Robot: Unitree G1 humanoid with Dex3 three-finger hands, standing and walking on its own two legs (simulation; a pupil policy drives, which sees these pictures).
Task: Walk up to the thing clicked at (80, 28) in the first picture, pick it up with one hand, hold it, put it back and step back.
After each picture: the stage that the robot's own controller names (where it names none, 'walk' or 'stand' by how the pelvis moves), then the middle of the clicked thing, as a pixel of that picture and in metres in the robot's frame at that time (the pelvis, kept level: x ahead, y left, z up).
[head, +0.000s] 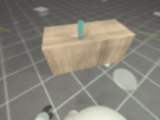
stand; (80, 31) +1.01 +0.19 -0.03
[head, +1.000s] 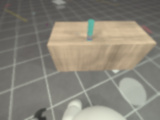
walk; (90, 31) +0.92 +0.12 -0.02
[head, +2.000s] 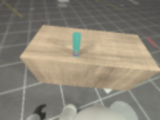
walk; (76, 45) +0.60 +0.17 +0.00
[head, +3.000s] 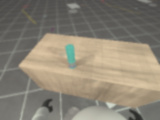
stand; (71, 57) +0.48 +0.21 -0.02
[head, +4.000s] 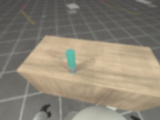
stand; (71, 62) +0.44 +0.19 -0.03
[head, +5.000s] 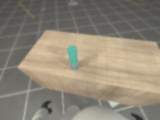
stand; (73, 59) +0.44 +0.18 -0.02
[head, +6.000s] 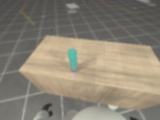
stand; (73, 62) +0.45 +0.17 -0.03
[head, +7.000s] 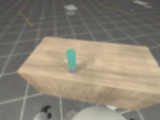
stand; (72, 62) +0.45 +0.19 -0.03
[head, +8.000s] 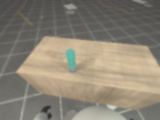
stand; (71, 62) +0.44 +0.19 -0.03
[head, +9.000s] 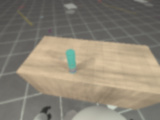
stand; (71, 62) +0.44 +0.19 -0.03
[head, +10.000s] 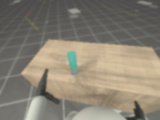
rise first; (73, 64) +0.43 +0.20 -0.03
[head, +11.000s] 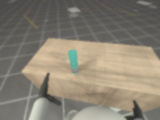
go down; (73, 62) +0.45 +0.19 -0.03
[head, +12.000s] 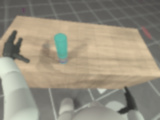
go down; (62, 51) +0.46 +0.18 +0.03
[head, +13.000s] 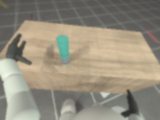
go down; (64, 52) +0.46 +0.19 +0.04
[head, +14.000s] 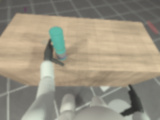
close in; (59, 46) +0.47 +0.20 +0.07
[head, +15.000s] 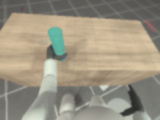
lift; (59, 47) +0.46 +0.19 +0.07
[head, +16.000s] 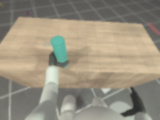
lift; (61, 54) +0.41 +0.18 +0.07
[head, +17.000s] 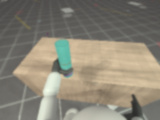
lift; (65, 61) +0.33 +0.17 +0.16
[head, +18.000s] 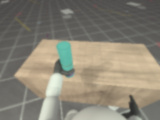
hold; (66, 62) +0.32 +0.17 +0.15
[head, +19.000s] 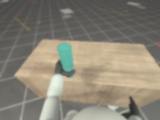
hold; (67, 63) +0.32 +0.16 +0.14
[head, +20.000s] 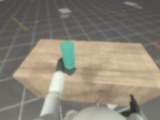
crouch; (69, 60) +0.34 +0.15 +0.14
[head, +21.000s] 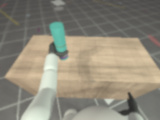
lower; (60, 44) +0.45 +0.20 +0.17
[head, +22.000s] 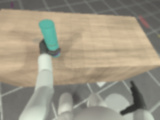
lower; (51, 41) +0.49 +0.21 +0.08
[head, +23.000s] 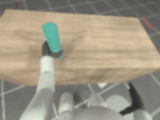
lower; (54, 44) +0.48 +0.20 +0.08
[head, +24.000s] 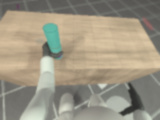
lower; (54, 44) +0.47 +0.20 +0.08
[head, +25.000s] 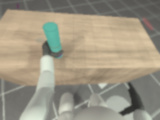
lower; (54, 43) +0.48 +0.20 +0.08
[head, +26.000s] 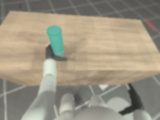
open; (57, 46) +0.46 +0.19 +0.07
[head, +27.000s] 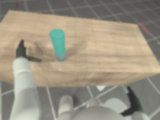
sink last; (59, 48) +0.45 +0.19 +0.06
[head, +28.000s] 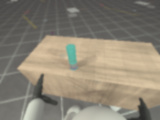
stand; (72, 58) +0.46 +0.19 +0.03
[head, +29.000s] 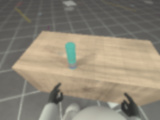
stand; (71, 57) +0.45 +0.19 +0.03
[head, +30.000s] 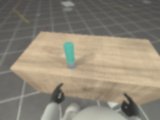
stand; (70, 57) +0.45 +0.19 +0.04
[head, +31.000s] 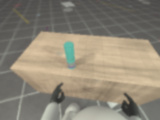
stand; (70, 57) +0.45 +0.19 +0.04
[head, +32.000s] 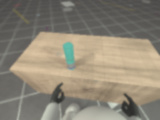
stand; (69, 57) +0.44 +0.20 +0.04
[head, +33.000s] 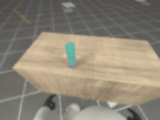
stand; (71, 57) +0.46 +0.19 +0.02
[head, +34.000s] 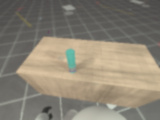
walk; (71, 62) +0.45 +0.19 -0.03
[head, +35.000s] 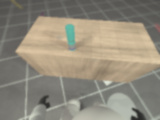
walk; (71, 39) +0.61 +0.21 +0.00
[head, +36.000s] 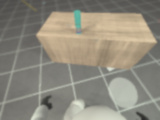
walk; (78, 23) +0.91 +0.23 -0.01
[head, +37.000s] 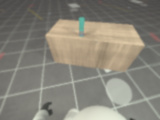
stand; (81, 27) +1.08 +0.20 -0.02
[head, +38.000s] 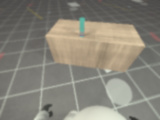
stand; (81, 28) +1.07 +0.19 -0.03
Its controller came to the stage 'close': yes
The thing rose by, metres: 0.19
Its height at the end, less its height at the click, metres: +0.00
